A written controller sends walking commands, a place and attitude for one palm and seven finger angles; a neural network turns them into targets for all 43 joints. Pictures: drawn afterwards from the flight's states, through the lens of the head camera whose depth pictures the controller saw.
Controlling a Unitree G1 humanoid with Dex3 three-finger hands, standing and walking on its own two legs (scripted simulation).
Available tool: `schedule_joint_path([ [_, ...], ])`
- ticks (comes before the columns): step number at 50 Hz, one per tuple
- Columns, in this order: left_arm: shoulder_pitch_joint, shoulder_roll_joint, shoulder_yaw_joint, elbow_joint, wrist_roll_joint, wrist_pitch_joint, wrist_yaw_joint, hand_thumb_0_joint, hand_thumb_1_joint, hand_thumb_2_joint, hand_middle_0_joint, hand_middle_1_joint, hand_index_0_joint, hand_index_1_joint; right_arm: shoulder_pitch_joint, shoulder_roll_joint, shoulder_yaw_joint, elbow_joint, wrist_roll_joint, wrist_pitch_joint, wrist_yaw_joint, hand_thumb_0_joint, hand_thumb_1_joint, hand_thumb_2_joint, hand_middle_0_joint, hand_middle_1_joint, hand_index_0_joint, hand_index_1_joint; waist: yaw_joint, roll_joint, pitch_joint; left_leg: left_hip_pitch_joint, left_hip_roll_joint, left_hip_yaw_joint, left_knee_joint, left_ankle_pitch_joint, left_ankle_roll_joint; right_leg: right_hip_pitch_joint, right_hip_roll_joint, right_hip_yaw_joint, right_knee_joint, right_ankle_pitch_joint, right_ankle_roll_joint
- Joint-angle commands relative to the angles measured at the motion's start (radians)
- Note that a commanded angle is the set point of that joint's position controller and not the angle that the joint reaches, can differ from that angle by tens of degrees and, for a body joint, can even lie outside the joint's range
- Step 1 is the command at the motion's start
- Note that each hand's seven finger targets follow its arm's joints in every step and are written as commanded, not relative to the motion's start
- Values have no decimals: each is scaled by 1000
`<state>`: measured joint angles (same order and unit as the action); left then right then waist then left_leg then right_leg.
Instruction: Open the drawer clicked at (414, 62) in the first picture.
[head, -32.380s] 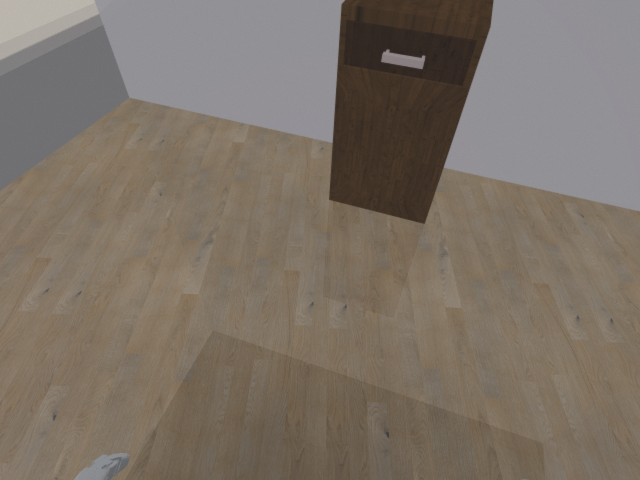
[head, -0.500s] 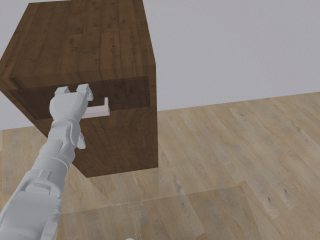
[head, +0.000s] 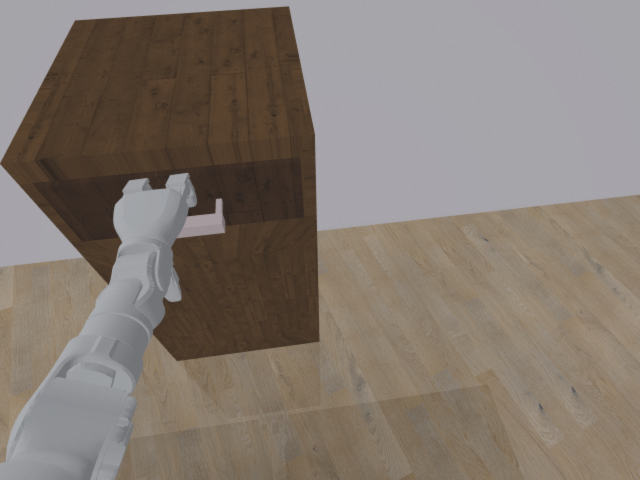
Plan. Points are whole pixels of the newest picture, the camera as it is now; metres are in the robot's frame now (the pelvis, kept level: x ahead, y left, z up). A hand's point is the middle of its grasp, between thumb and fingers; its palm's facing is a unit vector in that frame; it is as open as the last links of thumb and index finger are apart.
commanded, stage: re-aim the fingers above the handle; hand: left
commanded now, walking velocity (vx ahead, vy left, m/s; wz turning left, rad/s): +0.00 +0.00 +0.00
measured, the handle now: (183, 217) +0.52 +0.23 -0.03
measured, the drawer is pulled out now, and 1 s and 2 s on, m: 0.01 0.01 0.01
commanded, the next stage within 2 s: lower the fingers behind the handle in 1.08 s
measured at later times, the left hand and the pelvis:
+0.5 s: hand (173, 226) +0.46 +0.22 +0.02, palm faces -0.03 -0.04 -1.00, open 13.8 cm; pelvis +0.00 +0.00 +0.00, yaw -1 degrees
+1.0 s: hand (161, 224) +0.46 +0.23 +0.03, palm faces +0.02 -0.01 -1.00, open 13.8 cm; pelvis +0.01 +0.01 -0.01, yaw -1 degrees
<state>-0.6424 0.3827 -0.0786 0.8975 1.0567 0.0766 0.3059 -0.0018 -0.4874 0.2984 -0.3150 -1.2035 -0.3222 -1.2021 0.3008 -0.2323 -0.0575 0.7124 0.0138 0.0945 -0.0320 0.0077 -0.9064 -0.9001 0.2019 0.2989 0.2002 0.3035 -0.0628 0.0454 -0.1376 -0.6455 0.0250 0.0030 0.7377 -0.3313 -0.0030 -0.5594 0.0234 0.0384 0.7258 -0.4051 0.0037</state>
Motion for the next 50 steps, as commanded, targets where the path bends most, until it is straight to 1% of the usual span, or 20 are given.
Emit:
schedule_joint_path([
  [1, -502, 263, 78, -211, 19, -22, 55, 0, -500, 300, -300, -1200, -300, -1200, 44, -151, -51, -71, -2, -36, -25, 0, -900, -900, 200, 300, 200, 300, -30, -15, -307, 288, -42, 34, -37, 290, 43, 35, 41, -50, -98, 339, -29],
  [2, -538, 293, 86, -201, 30, -22, 62, 0, -500, 300, -300, -1200, -300, -1200, 48, -153, -48, -68, 0, -38, -30, 0, -900, -900, 200, 300, 200, 300, -34, -12, -304, 271, -45, 33, -37, 267, 44, 22, 40, -48, -95, 319, -26],
  [6, -549, 286, 78, -141, 23, -11, 66, 0, -500, 300, -300, -1200, -300, -1200, 63, -154, -48, -54, -1, -44, -30, 0, -900, -900, 200, 300, 200, 300, -41, 14, -321, 270, -47, 33, -30, 265, 41, 16, 43, -48, -92, 312, -30],
  [9, -543, 210, 17, -121, 5, -3, 47, 0, -500, 300, -300, -1200, -300, -1200, 76, -153, -51, -53, -2, -49, -23, 0, -900, -900, 200, 300, 200, 300, -46, 17, -358, 290, -46, 39, -19, 296, 41, 11, 43, -49, -85, 351, -26],
  [12, -512, 186, 8, -105, -8, -3, 21, 0, -500, 300, -300, -1200, -300, -1200, 92, -154, -55, -53, -5, -47, -17, 0, -900, -900, 200, 300, 200, 300, -40, 9, -394, 303, -43, 40, -10, 340, 41, 28, 45, -52, -76, 397, -26],
  [13, -484, 208, 32, -84, -13, -2, 14, 0, -500, 300, -300, -1200, -300, -1200, 93, -159, -55, -52, -3, -44, -16, 0, -900, -900, 200, 300, 200, 300, -36, -20, -366, 281, -42, 38, -11, 332, 42, 30, 46, -54, -77, 401, -26],
  [16, -481, 302, 103, -100, -2, -18, 11, 0, -500, 300, -300, -1200, -300, -1200, 91, -166, -52, -56, -6, -36, -20, 0, -900, -900, 200, 300, 200, 300, -18, -39, -387, 238, -47, 42, -8, 340, 44, 82, 41, -43, -70, 439, -25],
  [21, -474, 408, 188, -127, 26, -37, 52, 0, -500, 300, -300, -1200, -300, -1200, 83, -166, -45, -64, -6, -30, -22, 0, -900, -900, 200, 300, 200, 300, 2, -28, -364, 174, -50, 49, -2, 342, 45, 104, 35, -34, -54, 472, -23],
  [23, -452, 387, 175, -117, 35, -32, 71, 0, -500, 300, -300, -1200, -300, -1200, 84, -161, -49, -67, -3, -34, -20, 0, -900, -900, 200, 300, 200, 300, 0, -15, -354, 180, -48, 53, -2, 335, 44, 84, 39, -36, -52, 452, -22],
  [26, -488, 377, 163, -137, 29, -25, 77, 0, -500, 300, -300, -1200, -300, -1200, 96, -163, -55, -58, -6, -41, -16, 0, -900, -900, 200, 300, 200, 300, -12, 14, -410, 221, -45, 55, 9, 373, 42, 88, 43, -38, -48, 477, -23],
  [30, -479, 282, 82, -130, 2, -13, 41, 0, -500, 300, -300, -1200, -300, -1200, 112, -164, -63, -49, -2, -45, -14, 0, -900, -900, 200, 300, 200, 300, -43, -9, -416, 274, -41, 51, 12, 395, 44, 66, 47, -43, -61, 494, -18],
  [31, -497, 219, 32, -144, -13, -15, 22, 0, -500, 300, -300, -1200, -300, -1200, 114, -162, -66, -48, -3, -45, -13, 0, -900, -900, 200, 300, 200, 300, -61, -9, -412, 294, -41, 47, 12, 412, 44, 61, 47, -46, -69, 505, -19],
  [32, -510, 203, 19, -176, -21, -25, 10, 0, -500, 300, -300, -1200, -300, -1200, 118, -162, -69, -45, -3, -48, -12, 0, -900, -900, 200, 300, 200, 300, -57, 2, -431, 322, -37, 43, 10, 426, 45, 49, 47, -48, -68, 499, -16],
  [37, -479, 197, 24, -237, -23, -68, -16, 0, -500, 300, -300, -1200, -300, -1200, 104, -157, -68, -47, -10, -40, -15, 0, -900, -900, 200, 300, 200, 300, -45, 29, -404, 360, -36, 29, 12, 478, 45, 21, 50, -58, -66, 493, -23],
  [38, -446, 240, 66, -230, -15, -72, -7, 0, -500, 300, -300, -1200, -300, -1200, 104, -161, -69, -44, -9, -36, -15, 0, -900, -900, 200, 300, 200, 300, -31, 33, -380, 349, -34, 25, 10, 471, 41, 13, 53, -63, -57, 479, -30],
  [40, -448, 265, 91, -200, 6, -69, 25, 0, -500, 300, -300, -1200, -300, -1200, 93, -158, -61, -47, -8, -31, -14, 0, -900, -900, 200, 300, 200, 300, -25, 35, -330, 308, -35, 23, 0, 431, 37, -7, 52, -69, -55, 433, -35],
  [41, -449, 315, 137, -184, 13, -63, 42, 0, -500, 300, -300, -1200, -300, -1200, 89, -162, -58, -47, -9, -28, -12, 0, -900, -900, 200, 300, 200, 300, -11, 15, -324, 277, -37, 25, -2, 414, 37, 11, 51, -66, -54, 424, -37],
  [44, -459, 332, 153, -167, 39, -26, 95, 0, -500, 300, -300, -1200, -300, -1200, 73, -155, -49, -65, -8, -25, -4, 0, -900, -900, 200, 300, 200, 300, 8, 52, -342, 260, -38, 28, -9, 406, 30, 5, 50, -71, -37, 399, -40],
  [46, -468, 357, 173, -152, 42, 6, 110, 0, -500, 300, -300, -1200, -300, -1200, 73, -159, -50, -66, -12, -22, -1, 0, -900, -900, 200, 300, 200, 300, 14, 39, -394, 266, -37, 32, -4, 423, 29, 36, 51, -69, -29, 418, -39],
  [50, -500, 269, 84, -118, 26, 57, 82, 0, -500, 300, -300, -1200, -300, -1200, 78, -161, -56, -72, -7, -26, 0, 0, -900, -900, 200, 300, 200, 300, -27, -4, -423, 295, -34, 42, -3, 394, 35, 43, 50, -65, -52, 423, -26],
])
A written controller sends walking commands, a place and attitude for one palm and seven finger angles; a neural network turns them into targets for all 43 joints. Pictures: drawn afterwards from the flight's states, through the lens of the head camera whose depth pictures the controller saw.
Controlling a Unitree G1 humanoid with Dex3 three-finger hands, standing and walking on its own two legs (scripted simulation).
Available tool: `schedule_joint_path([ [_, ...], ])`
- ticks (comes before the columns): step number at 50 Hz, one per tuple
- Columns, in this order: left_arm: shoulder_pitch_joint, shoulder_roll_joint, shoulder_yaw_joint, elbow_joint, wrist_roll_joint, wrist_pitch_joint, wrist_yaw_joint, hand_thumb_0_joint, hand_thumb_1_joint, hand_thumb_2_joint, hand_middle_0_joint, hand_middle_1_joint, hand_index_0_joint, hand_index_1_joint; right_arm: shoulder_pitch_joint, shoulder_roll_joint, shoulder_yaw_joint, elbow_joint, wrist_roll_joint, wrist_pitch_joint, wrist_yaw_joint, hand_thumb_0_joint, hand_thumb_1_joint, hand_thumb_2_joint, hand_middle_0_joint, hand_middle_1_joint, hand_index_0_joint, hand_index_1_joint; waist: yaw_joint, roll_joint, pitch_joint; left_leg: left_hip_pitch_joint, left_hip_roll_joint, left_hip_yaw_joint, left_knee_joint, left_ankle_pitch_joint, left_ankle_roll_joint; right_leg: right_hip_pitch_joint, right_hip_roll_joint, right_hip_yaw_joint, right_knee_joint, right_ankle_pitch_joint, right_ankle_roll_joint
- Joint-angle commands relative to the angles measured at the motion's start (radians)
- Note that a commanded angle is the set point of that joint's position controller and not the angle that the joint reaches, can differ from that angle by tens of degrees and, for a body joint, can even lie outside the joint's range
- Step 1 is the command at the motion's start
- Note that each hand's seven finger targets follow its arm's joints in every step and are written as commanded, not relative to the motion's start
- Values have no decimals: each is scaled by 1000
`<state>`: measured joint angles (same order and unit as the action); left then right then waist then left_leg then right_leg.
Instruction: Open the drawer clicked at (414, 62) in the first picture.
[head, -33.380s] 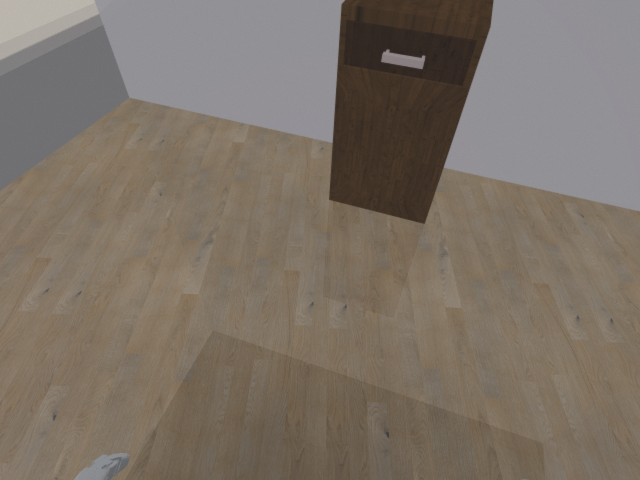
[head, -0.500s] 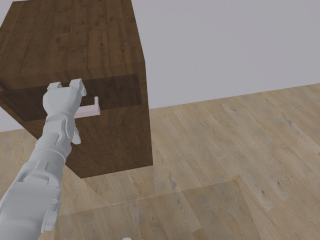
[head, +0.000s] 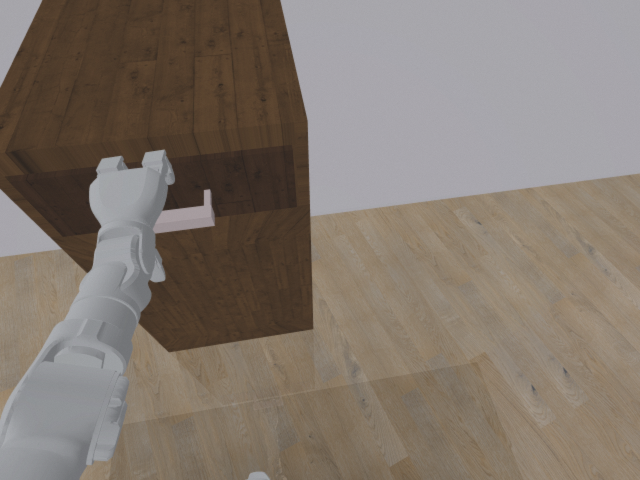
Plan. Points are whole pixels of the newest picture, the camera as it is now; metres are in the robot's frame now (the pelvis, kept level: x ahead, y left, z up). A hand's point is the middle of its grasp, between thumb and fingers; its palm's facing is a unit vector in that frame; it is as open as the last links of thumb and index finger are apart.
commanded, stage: re-aim the fingers above the handle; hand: left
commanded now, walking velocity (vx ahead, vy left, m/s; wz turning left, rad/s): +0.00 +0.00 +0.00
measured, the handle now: (170, 210) +0.51 +0.23 -0.02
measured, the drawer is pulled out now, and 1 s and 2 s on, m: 0.01 0.01 0.01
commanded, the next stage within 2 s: lower the fingers behind the handle in 0.08 s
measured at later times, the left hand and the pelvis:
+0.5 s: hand (158, 234) +0.45 +0.22 +0.01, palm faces -0.03 +0.00 -1.00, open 13.8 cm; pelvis -0.01 -0.01 +0.00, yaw +0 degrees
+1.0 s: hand (165, 244) +0.45 +0.22 -0.02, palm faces -0.03 -0.03 -1.00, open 13.9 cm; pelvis -0.01 +0.00 -0.02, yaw +0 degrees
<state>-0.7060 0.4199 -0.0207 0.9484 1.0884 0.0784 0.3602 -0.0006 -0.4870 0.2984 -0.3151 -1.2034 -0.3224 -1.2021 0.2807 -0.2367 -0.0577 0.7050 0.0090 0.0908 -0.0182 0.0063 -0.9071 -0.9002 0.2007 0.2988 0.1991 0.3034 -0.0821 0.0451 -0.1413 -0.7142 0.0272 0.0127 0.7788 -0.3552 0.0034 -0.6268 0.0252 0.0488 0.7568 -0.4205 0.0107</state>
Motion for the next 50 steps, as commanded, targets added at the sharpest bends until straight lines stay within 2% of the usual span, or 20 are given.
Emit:
schedule_joint_path([
  [1, -454, 213, 7, -170, -17, 55, 7, 0, -500, 300, -300, -1200, -300, -1200, 107, -158, -57, -63, -3, -22, -15, 0, -900, -900, 200, 300, 200, 300, -18, -6, -431, 377, -37, 30, -41, 435, 30, 120, 48, -73, -88, 457, -33],
  [3, -454, 133, -65, -185, -43, 46, -36, 0, -500, 300, -300, -1200, -300, -1200, 104, -158, -61, -65, 1, -24, -19, 0, -900, -900, 200, 300, 200, 300, -39, -20, -394, 399, -36, 25, -47, 410, 35, 91, 49, -74, -105, 437, -29],
  [6, -482, 104, -96, -262, -66, -5, -90, 0, -500, 300, -300, -1200, -300, -1200, 107, -156, -64, -63, -2, -27, -32, 0, -900, -900, 200, 300, 200, 300, -53, -14, -400, 443, -36, 14, -42, 435, 40, 83, 48, -71, -115, 444, -29],
  [7, -490, 81, -115, -287, -65, -28, -98, 0, -500, 300, -300, -1200, -300, -1200, 111, -151, -64, -58, -4, -31, -35, 0, -900, -900, 200, 300, 200, 300, -50, 22, -392, 459, -35, 12, -42, 440, 39, 56, 48, -73, -113, 431, -30],
  [11, -416, 201, 4, -239, -31, -72, -62, 0, -500, 300, -300, -1200, -300, -1200, 111, -153, -54, -45, -8, -22, -37, 0, -900, -900, 200, 300, 200, 300, -10, 14, -310, 371, -38, 4, -46, 403, 32, 44, 50, -78, -95, 391, -44],
  [13, -355, 218, 43, -176, -7, -65, -13, 0, -500, 300, -300, -1200, -300, -1200, 110, -146, -49, -50, -6, -22, -29, 0, -900, -900, 200, 300, 200, 300, 14, 8, -274, 311, -39, 6, -50, 369, 28, 28, 49, -83, -78, 356, -49],
  [14, -356, 220, 49, -164, 1, -55, 11, 0, -500, 300, -300, -1200, -300, -1200, 106, -146, -45, -54, -7, -22, -24, 0, -900, -900, 200, 300, 200, 300, 17, -8, -281, 287, -41, 11, -49, 357, 28, 35, 48, -81, -77, 353, -47],
  [16, -364, 291, 112, -154, 14, -26, 55, 0, -500, 300, -300, -1200, -300, -1200, 102, -150, -47, -53, -11, -19, -17, 0, -900, -900, 200, 300, 200, 300, 38, 0, -327, 263, -43, 21, -40, 362, 26, 68, 47, -72, -61, 369, -48],
  [18, -373, 275, 96, -143, 22, 9, 87, 0, -500, 300, -300, -1200, -300, -1200, 102, -145, -48, -60, -10, -22, -11, 0, -900, -900, 200, 300, 200, 300, 35, 9, -370, 259, -44, 33, -32, 363, 25, 83, 46, -68, -53, 393, -44],
  [22, -436, 232, 50, -145, 13, 50, 88, 0, -500, 300, -300, -1200, -300, -1200, 114, -148, -57, -55, -9, -31, -8, 0, -900, -900, 200, 300, 200, 300, 2, -7, -460, 290, -43, 42, -15, 374, 30, 115, 47, -59, -57, 439, -32],
  [27, -491, 200, -11, -119, -23, 23, 19, 0, -500, 300, -300, -1200, -300, -1200, 128, -155, -56, -28, -5, -42, -31, 0, -900, -900, 200, 300, 200, 300, -55, -50, -399, 267, -47, 35, -8, 308, 42, 93, 39, -44, -87, 428, -17],
  [28, -471, 211, -5, -102, -22, 13, 6, 0, -500, 300, -300, -1200, -300, -1200, 128, -157, -56, -23, -5, -44, -35, 0, -900, -900, 200, 300, 200, 300, -55, -44, -362, 252, -48, 33, -7, 291, 43, 75, 39, -44, -87, 413, -19],
  [31, -477, 207, -13, -141, -20, -41, -17, 0, -500, 300, -300, -1200, -300, -1200, 138, -154, -57, -17, -12, -49, -43, 0, -900, -900, 200, 300, 200, 300, -54, 9, -382, 273, -47, 28, 10, 326, 42, 50, 39, -44, -70, 428, -27],
  [33, -410, 227, 20, -131, -13, -73, -14, 0, -500, 300, -300, -1200, -300, -1200, 145, -151, -58, -17, -14, -50, -41, 0, -900, -900, 200, 300, 200, 300, -33, 23, -375, 261, -44, 26, 24, 337, 39, 30, 42, -47, -49, 430, -32],
  [34, -386, 203, 7, -118, -11, -81, -9, 0, -500, 300, -300, -1200, -300, -1200, 142, -145, -55, -19, -15, -50, -39, 0, -900, -900, 200, 300, 200, 300, -27, 26, -376, 247, -46, 28, 28, 334, 37, 21, 42, -48, -46, 421, -30],
  [35, -367, 233, 36, -100, -6, -85, 0, 0, -500, 300, -300, -1200, -300, -1200, 147, -149, -54, -17, -15, -48, -37, 0, -900, -900, 200, 300, 200, 300, -22, 13, -350, 223, -42, 22, 31, 329, 34, 7, 43, -52, -36, 409, -35],
  [37, -371, 240, 50, -109, 1, -92, 26, 0, -500, 300, -300, -1200, -300, -1200, 149, -148, -55, -24, -17, -48, -29, 0, -900, -900, 200, 300, 200, 300, -12, 23, -378, 205, -42, 26, 42, 344, 33, 4, 43, -54, -17, 420, -34],
  [43, -339, 265, 100, -112, 19, -49, 101, 0, -500, 300, -300, -1200, -300, -1200, 152, -153, -66, -17, -25, -46, -6, 0, -900, -900, 200, 300, 200, 300, 7, 17, -460, 196, -38, 30, 79, 407, 27, 18, 46, -56, 30, 483, -36],
  [46, -379, 229, 64, -104, 16, -15, 105, 0, -500, 300, -300, -1200, -300, -1200, 150, -155, -67, -12, -26, -43, -1, 0, -900, -900, 200, 300, 200, 300, -20, 13, -455, 201, -37, 27, 85, 404, 27, 1, 48, -59, 24, 482, -34],
  [50, -380, 213, 45, -93, 4, 9, 93, 0, -500, 300, -300, -1200, -300, -1200, 154, -157, -67, -11, -25, -38, -2, 0, -900, -900, 200, 300, 200, 300, -23, 13, -449, 227, -34, 23, 76, 390, 28, -14, 51, -65, 16, 445, -33],
])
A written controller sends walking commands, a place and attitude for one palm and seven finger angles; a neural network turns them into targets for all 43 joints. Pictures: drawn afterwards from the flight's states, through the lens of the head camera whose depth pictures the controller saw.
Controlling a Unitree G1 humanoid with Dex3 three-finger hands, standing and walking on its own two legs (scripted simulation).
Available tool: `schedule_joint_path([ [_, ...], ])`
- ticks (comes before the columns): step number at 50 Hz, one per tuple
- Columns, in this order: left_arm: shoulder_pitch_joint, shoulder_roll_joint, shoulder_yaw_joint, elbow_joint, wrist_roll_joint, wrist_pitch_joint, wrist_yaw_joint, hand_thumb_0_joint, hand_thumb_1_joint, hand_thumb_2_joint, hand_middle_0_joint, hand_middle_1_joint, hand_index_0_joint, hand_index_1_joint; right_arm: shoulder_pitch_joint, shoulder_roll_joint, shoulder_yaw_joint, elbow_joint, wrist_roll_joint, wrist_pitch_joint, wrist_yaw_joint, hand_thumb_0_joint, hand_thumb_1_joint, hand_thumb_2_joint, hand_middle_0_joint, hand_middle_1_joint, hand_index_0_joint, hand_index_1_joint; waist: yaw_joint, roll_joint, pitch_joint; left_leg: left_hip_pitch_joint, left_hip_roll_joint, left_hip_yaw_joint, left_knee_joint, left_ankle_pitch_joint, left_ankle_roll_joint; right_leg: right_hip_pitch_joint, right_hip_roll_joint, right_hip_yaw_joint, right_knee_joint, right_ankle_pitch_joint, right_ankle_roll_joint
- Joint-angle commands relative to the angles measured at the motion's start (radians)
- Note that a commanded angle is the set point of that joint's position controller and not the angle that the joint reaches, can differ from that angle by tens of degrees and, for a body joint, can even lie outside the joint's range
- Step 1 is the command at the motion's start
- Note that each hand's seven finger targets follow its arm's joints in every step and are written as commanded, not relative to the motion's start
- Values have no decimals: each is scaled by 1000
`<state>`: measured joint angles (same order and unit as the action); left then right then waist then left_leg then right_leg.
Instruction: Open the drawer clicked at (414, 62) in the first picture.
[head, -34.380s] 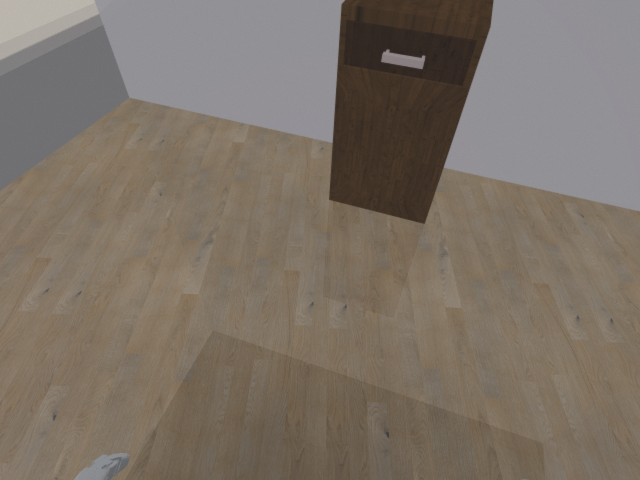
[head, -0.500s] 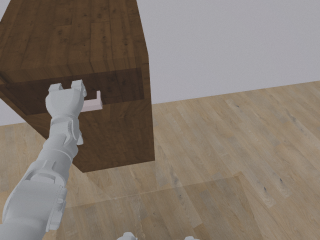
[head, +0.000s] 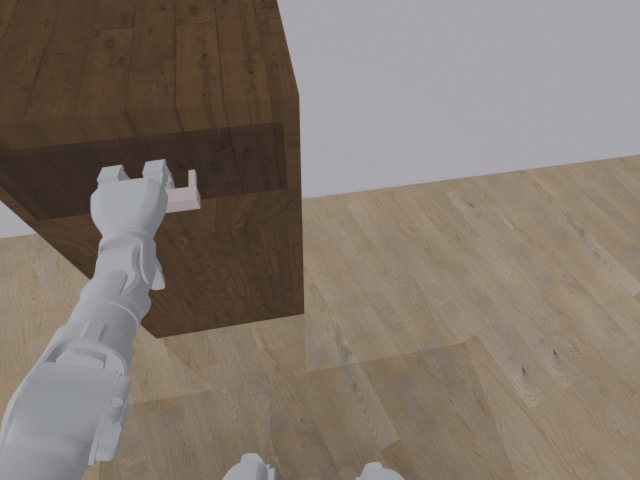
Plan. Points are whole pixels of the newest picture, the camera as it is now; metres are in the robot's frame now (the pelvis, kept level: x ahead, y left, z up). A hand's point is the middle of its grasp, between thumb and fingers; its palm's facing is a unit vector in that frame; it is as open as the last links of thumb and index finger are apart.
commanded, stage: lower the fingers behind the handle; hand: left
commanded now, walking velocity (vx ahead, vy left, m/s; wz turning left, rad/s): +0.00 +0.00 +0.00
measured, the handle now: (152, 192) +0.52 +0.23 +0.00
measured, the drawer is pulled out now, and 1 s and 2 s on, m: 0.01 0.01 0.04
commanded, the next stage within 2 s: close the thumb around the handle in 0.78 s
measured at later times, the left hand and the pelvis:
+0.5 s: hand (151, 234) +0.45 +0.23 -0.02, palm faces -0.03 -0.02 -1.00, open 14.0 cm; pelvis -0.01 +0.01 -0.01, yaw +0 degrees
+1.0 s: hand (153, 237) +0.45 +0.23 -0.02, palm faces -0.04 -0.03 -1.00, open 13.5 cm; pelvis -0.01 +0.00 -0.01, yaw +0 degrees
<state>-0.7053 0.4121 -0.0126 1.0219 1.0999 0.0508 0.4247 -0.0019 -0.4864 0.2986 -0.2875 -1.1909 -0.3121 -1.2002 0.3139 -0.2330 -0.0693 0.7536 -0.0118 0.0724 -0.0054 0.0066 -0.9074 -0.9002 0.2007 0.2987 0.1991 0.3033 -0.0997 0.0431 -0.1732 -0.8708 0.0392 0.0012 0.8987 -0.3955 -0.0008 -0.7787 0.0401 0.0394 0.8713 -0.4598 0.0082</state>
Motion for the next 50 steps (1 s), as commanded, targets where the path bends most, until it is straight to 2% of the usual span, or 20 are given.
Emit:
schedule_joint_path([
  [1, -388, 224, 38, -162, -14, 36, 19, 0, -500, 300, -300, -1200, -300, -1200, 119, -163, -53, -56, -5, -18, -15, 0, -900, -900, 200, 300, 200, 300, -11, 19, -415, 386, -45, 29, -43, 437, 31, 134, 36, -57, -97, 486, -32],
  [4, -352, 204, 31, -173, -14, 20, 7, 0, -500, 300, -300, -1200, -300, -1200, 118, -157, -52, -61, -7, -17, -17, 0, -900, -900, 200, 300, 200, 300, 1, 22, -429, 406, -41, 27, -42, 452, 29, 122, 36, -59, -93, 481, -30],
  [7, -356, 172, 0, -145, -7, 6, -4, 0, -500, 300, -300, -1200, -300, -1200, 122, -155, -48, -61, -8, -16, -18, 0, -900, -900, 200, 300, 200, 300, -15, 12, -372, 367, -38, 18, -42, 414, 30, 76, 36, -66, -89, 432, -32],
  [8, -315, 183, 16, -116, -5, 6, -4, 0, -500, 300, -300, -1200, -300, -1200, 118, -159, -50, -56, -9, -14, -18, 0, -900, -900, 200, 300, 200, 300, -8, 4, -340, 356, -37, 18, -39, 396, 29, 61, 37, -67, -86, 410, -37],
  [10, -317, 164, 1, -115, -1, 1, 0, 0, -500, 300, -300, -1200, -300, -1200, 122, -156, -50, -61, -11, -16, -17, 0, -900, -900, 200, 300, 200, 300, -11, -7, -345, 345, -37, 19, -33, 386, 31, 53, 37, -66, -83, 406, -36],
  [12, -318, 165, 5, -132, 5, -9, 5, 0, -500, 300, -300, -1200, -300, -1200, 124, -153, -50, -68, -11, -16, -15, 0, -900, -900, 200, 300, 200, 300, 0, 26, -370, 356, -35, 14, -30, 407, 26, 40, 37, -69, -68, 400, -39],
  [14, -332, 119, -25, -136, 6, -10, 13, 0, -500, 300, -300, -1200, -300, -1200, 124, -149, -54, -68, -14, -18, -12, 0, -900, -900, 200, 300, 200, 300, -9, 35, -369, 363, -31, 12, -19, 409, 23, 4, 38, -74, -62, 381, -39],
  [17, -324, 130, -10, -116, 13, 0, 28, 0, -500, 300, -300, -1200, -300, -1200, 131, -151, -56, -61, -16, -17, -8, 0, -900, -900, 200, 300, 200, 300, -8, 23, -381, 358, -28, 4, -9, 416, 22, -13, 39, -76, -47, 375, -41],
  [19, -319, 99, -29, -103, 9, 14, 33, 0, -500, 300, -300, -1200, -300, -1200, 132, -149, -57, -60, -16, -17, -4, 0, -900, -900, 200, 300, 200, 300, -12, 11, -382, 352, -28, 5, -2, 405, 22, -21, 40, -77, -49, 367, -39],
  [21, -368, 137, -10, -110, 4, 27, 35, 0, -500, 300, -300, -1200, -300, -1200, 131, -156, -55, -54, -16, -13, -5, 0, -900, -900, 200, 300, 200, 300, -18, 21, -378, 337, -29, 2, -4, 376, 22, -21, 38, -75, -46, 349, -42],
  [22, -392, 126, -29, -108, 12, 33, 38, 0, -500, 300, -300, -1200, -300, -1200, 132, -154, -55, -59, -15, -14, -7, 0, -900, -900, 200, 300, 200, 300, -27, 19, -387, 348, -28, -1, -7, 365, 23, -33, 39, -76, -50, 332, -38],
  [26, -424, 180, 12, -138, 2, 43, 36, 0, -500, 300, -300, -1200, -300, -1200, 127, -159, -53, -55, -16, -13, -12, 0, -900, -900, 200, 300, 200, 300, -16, 50, -425, 370, -28, -4, -4, 378, 22, -17, 39, -73, -43, 341, -42],
  [27, -418, 159, -5, -137, 2, 42, 36, 0, -500, 300, -300, -1200, -300, -1200, 129, -153, -50, -60, -17, -14, -14, 0, -900, -900, 200, 300, 200, 300, -17, 61, -441, 379, -29, 2, -3, 383, 23, -13, 39, -72, -46, 345, -38],
  [29, -433, 139, -24, -144, 0, 36, 32, 0, -500, 300, -300, -1200, -300, -1200, 127, -150, -48, -59, -15, -17, -15, 0, -900, -900, 200, 300, 200, 300, -24, 58, -419, 367, -28, 0, -3, 373, 23, -21, 39, -74, -47, 340, -37],
  [32, -436, 167, -7, -114, 0, 34, 29, 0, -500, 300, -300, -1200, -300, -1200, 131, -154, -45, -53, -15, -19, -19, 0, -900, -900, 200, 300, 200, 300, -33, 21, -393, 333, -28, 0, -1, 339, 29, -20, 37, -70, -53, 326, -33],
  [36, -417, 207, 26, -134, -1, 21, 25, 0, -500, 300, -300, -1200, -300, -1200, 134, -157, -45, -51, -18, -23, -20, 0, -900, -900, 200, 300, 200, 300, -12, 35, -435, 332, -32, 5, 6, 365, 27, 17, 36, -64, -39, 367, -37],
  [40, -364, 157, 2, -145, -2, 14, 29, 0, -500, 300, -300, -1200, -300, -1200, 134, -148, -48, -54, -16, -25, -17, 0, -900, -900, 200, 300, 200, 300, -8, 38, -428, 338, -33, 13, 10, 387, 26, 21, 38, -66, -41, 392, -36],
  [44, -385, 160, 0, -153, -1, 8, 37, 0, -500, 300, -300, -1200, -300, -1200, 131, -148, -49, -52, -14, -28, -16, 0, -900, -900, 200, 300, 200, 300, -16, 21, -408, 316, -34, 11, 7, 359, 29, 17, 37, -65, -46, 375, -33],
  [46, -387, 198, 27, -158, -6, 10, 39, 0, -388, 348, -308, -1212, -308, -1212, 127, -155, -48, -49, -14, -26, -17, 0, -900, -900, 200, 300, 200, 300, -11, 25, -409, 315, -35, 10, 8, 356, 29, 27, 37, -60, -46, 380, -37],
  [50, -378, 160, 4, -156, 0, 17, 46, 0, -164, 444, -324, -1236, -324, -1236, 130, -149, -52, -46, -15, -29, -15, 0, -900, -900, 200, 300, 200, 300, -15, 42, -413, 338, -34, 14, 10, 376, 28, 17, 38, -63, -46, 392, -36],
])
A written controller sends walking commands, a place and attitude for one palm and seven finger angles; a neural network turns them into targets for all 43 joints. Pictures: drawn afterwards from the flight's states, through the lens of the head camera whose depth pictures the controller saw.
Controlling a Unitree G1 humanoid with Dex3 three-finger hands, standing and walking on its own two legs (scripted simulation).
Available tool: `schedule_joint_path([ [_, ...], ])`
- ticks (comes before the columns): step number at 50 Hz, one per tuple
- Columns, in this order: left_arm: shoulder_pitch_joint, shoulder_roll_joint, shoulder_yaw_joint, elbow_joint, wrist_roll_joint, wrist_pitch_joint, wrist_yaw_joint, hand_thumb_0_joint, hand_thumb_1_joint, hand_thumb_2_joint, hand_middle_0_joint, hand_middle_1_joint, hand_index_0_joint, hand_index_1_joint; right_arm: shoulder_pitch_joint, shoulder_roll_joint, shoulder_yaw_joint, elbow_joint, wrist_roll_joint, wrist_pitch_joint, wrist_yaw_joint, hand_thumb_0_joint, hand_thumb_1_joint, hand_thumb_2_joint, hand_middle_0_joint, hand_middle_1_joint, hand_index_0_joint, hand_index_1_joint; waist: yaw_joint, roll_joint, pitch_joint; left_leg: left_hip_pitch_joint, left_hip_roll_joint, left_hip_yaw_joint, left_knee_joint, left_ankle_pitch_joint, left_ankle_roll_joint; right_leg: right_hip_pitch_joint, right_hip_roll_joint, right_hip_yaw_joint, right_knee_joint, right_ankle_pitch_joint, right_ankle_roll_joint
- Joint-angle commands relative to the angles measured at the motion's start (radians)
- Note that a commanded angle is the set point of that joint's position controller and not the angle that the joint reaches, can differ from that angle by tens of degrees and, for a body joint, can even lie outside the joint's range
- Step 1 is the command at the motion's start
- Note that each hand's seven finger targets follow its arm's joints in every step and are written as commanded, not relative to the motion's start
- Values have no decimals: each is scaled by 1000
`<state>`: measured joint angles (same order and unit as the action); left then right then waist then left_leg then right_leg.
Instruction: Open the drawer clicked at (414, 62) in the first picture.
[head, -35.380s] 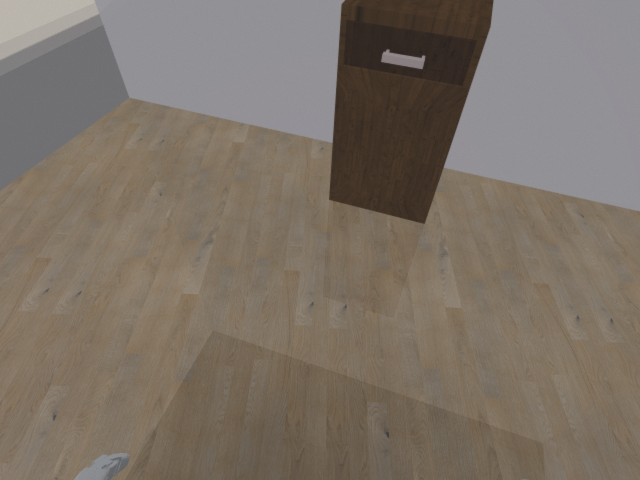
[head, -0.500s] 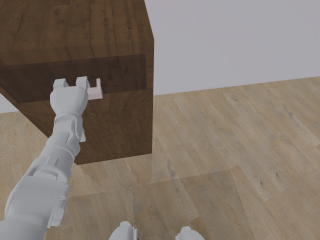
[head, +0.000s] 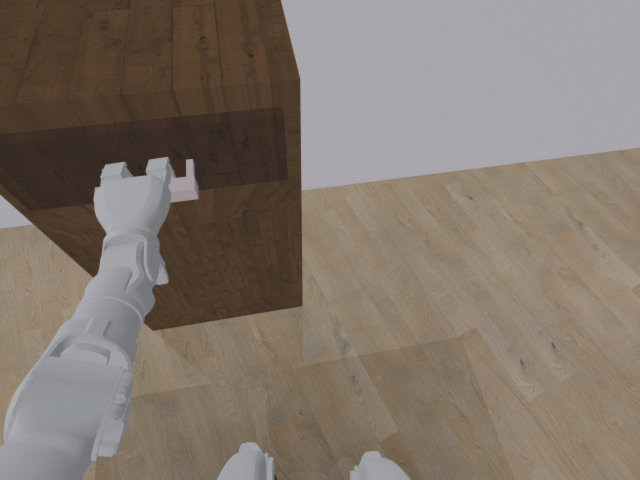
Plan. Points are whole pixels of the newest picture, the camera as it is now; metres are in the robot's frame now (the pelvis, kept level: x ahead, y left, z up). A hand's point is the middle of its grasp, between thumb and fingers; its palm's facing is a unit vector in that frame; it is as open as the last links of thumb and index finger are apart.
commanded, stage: close the thumb around the handle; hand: left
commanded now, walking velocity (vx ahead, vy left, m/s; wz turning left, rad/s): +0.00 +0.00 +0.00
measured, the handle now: (148, 181) +0.52 +0.23 +0.01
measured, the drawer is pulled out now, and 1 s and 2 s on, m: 0.01 0.04 0.17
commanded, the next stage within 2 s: pull the drawer open in 0.58 s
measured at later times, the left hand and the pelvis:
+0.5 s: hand (151, 222) +0.46 +0.22 -0.01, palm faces -0.06 -0.02 -1.00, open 5.9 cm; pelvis +0.01 +0.00 +0.00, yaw +0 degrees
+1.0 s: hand (151, 242) +0.43 +0.22 -0.01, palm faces -0.04 -0.04 -1.00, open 6.0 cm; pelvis +0.01 +0.00 +0.01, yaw -1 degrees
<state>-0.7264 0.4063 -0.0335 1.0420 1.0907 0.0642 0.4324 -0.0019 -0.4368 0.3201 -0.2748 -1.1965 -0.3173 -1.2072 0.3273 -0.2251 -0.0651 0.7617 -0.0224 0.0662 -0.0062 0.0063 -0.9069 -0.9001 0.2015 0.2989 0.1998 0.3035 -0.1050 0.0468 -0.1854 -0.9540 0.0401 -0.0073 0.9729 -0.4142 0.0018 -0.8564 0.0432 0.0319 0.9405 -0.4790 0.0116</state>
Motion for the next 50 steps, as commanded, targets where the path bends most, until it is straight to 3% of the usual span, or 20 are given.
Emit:
schedule_joint_path([
  [1, -358, 191, 43, -169, 3, 8, 36, 0, -108, 468, -328, -1242, -328, -1242, 115, -161, -54, -52, -5, -21, -13, 0, -900, -900, 200, 300, 200, 300, -5, 27, -410, 410, -38, 22, -61, 399, 26, 111, 34, -52, -112, 424, -40],
  [3, -349, 191, 42, -171, 10, 9, 36, 0, 4, 516, -336, -1254, -336, -1254, 118, -161, -55, -52, -4, -20, -14, 0, -900, -900, 200, 300, 200, 300, -3, 38, -412, 421, -35, 19, -63, 411, 23, 104, 34, -57, -106, 428, -41],
  [4, -360, 156, 13, -183, 8, 9, 35, 0, 60, 540, -340, -1260, -340, -1260, 113, -154, -55, -58, -4, -21, -15, 0, -900, -900, 200, 300, 200, 300, -11, 34, -426, 427, -37, 25, -61, 415, 26, 109, 34, -54, -115, 440, -35],
  [5, -360, 186, 34, -173, 9, 12, 35, 0, 116, 564, -344, -1266, -344, -1266, 114, -158, -55, -51, -2, -19, -15, 0, -900, -900, 200, 300, 200, 300, -9, 33, -398, 416, -35, 23, -62, 404, 24, 106, 34, -54, -113, 433, -38],
  [8, -355, 162, 17, -160, 11, 15, 33, 0, 284, 636, -356, -1284, -356, -1284, 111, -157, -55, -52, -1, -19, -15, 0, -900, -900, 200, 300, 200, 300, -13, 40, -384, 425, -35, 19, -68, 392, 23, 81, 35, -58, -117, 404, -40],
  [12, -387, 134, -9, -168, 12, 15, 31, 0, 508, 732, -372, -1308, -372, -1308, 113, -153, -56, -59, -3, -22, -17, 0, -900, -900, 200, 300, 200, 300, -23, 42, -412, 443, -35, 18, -65, 406, 25, 77, 34, -57, -117, 408, -36],
  [13, -372, 160, 14, -162, 8, 18, 29, 0, 564, 756, -376, -1314, -376, -1314, 115, -158, -55, -53, -2, -19, -16, 0, -900, -900, 200, 300, 200, 300, -15, 34, -396, 437, -32, 16, -66, 409, 23, 82, 34, -60, -112, 411, -40],
  [14, -384, 133, -9, -178, 11, 15, 28, 0, 620, 780, -380, -1320, -380, -1320, 111, -154, -55, -60, -3, -22, -17, 0, -900, -900, 200, 300, 200, 300, -18, 34, -416, 443, -35, 16, -64, 416, 24, 84, 35, -59, -115, 416, -37],
  [19, -380, 148, 0, -155, 5, 15, 20, 0, 900, 900, -400, -1350, -400, -1350, 114, -155, -52, -59, -2, -20, -19, 0, -900, -900, 200, 300, 200, 300, -22, 8, -396, 414, -37, 19, -63, 395, 28, 95, 32, -54, -119, 419, -34],
  [21, -373, 184, 30, -158, 1, 12, 14, 0, 900, 900, -400, -1350, -400, -1350, 115, -160, -53, -56, -4, -19, -19, 0, -900, -900, 200, 300, 200, 300, -14, 14, -411, 405, -39, 21, -56, 410, 28, 119, 30, -49, -109, 449, -37],
  [27, -363, 146, 7, -187, 3, -1, 17, 0, 900, 900, -400, -1350, -400, -1350, 114, -152, -55, -64, -4, -18, -17, 0, -900, -900, 200, 300, 200, 300, -15, 23, -421, 425, -37, 26, -57, 431, 27, 115, 32, -53, -110, 462, -33],
  [28, -347, 184, 37, -185, 5, 0, 19, 0, 900, 900, -400, -1350, -400, -1350, 112, -159, -56, -56, -4, -15, -17, 0, -900, -900, 200, 300, 200, 300, -4, 34, -417, 427, -34, 22, -57, 431, 24, 112, 33, -51, -103, 456, -39],
  [29, -343, 147, 8, -183, 8, 3, 21, 0, 900, 900, -400, -1350, -400, -1350, 109, -152, -55, -65, -6, -17, -18, 0, -900, -900, 200, 300, 200, 300, -9, 29, -420, 430, -37, 25, -58, 437, 26, 113, 34, -53, -110, 458, -35],
  [34, -329, 187, 38, -172, 5, 7, 21, 0, 900, 900, -400, -1350, -400, -1350, 107, -156, -52, -61, -4, -15, -19, 0, -900, -900, 200, 300, 200, 300, -6, 0, -404, 396, -40, 32, -57, 416, 29, 137, 30, -46, -113, 473, -31],
  [36, -282, 192, 55, -205, -4, 3, 17, 0, 900, 900, -400, -1350, -400, -1350, 103, -157, -56, -67, -4, -14, -17, 0, -900, -900, 200, 300, 200, 300, 16, 20, -442, 427, -39, 28, -62, 455, 25, 164, 32, -47, -104, 499, -39],
  [37, -252, 145, 23, -199, -5, 3, 17, 0, 900, 900, -400, -1350, -400, -1350, 100, -149, -54, -77, -3, -14, -15, 0, -900, -900, 200, 300, 200, 300, 16, 27, -440, 438, -40, 34, -69, 455, 25, 163, 34, -51, -112, 494, -36],
  [38, -214, 170, 51, -204, -9, 4, 16, 0, 900, 900, -400, -1350, -400, -1350, 98, -155, -56, -72, -2, -12, -13, 0, -900, -900, 200, 300, 200, 300, 27, 14, -426, 442, -36, 34, -71, 461, 24, 169, 34, -54, -110, 499, -39],
  [39, -207, 136, 22, -230, -8, 0, 16, 0, 900, 900, -400, -1350, -400, -1350, 90, -149, -55, -84, 0, -12, -13, 0, -900, -900, 200, 300, 200, 300, 27, 20, -439, 450, -38, 35, -74, 473, 24, 172, 36, -54, -114, 503, -37],
  [47, -95, 99, 12, -331, -10, 3, 41, 0, 900, 900, -400, -1350, -400, -1350, 52, -144, -60, -102, 6, -10, -11, 0, -900, -900, 200, 300, 200, 300, 40, 4, -406, 489, -36, 35, -102, 503, 24, 205, 37, -59, -136, 522, -38],
  [50, -46, 79, 4, -330, -13, 17, 53, 0, 900, 900, -400, -1350, -400, -1350, 34, -144, -61, -104, 9, -11, -11, 0, -900, -900, 200, 300, 200, 300, 35, -22, -341, 472, -40, 38, -117, 452, 26, 216, 37, -59, -155, 503, -40],
])
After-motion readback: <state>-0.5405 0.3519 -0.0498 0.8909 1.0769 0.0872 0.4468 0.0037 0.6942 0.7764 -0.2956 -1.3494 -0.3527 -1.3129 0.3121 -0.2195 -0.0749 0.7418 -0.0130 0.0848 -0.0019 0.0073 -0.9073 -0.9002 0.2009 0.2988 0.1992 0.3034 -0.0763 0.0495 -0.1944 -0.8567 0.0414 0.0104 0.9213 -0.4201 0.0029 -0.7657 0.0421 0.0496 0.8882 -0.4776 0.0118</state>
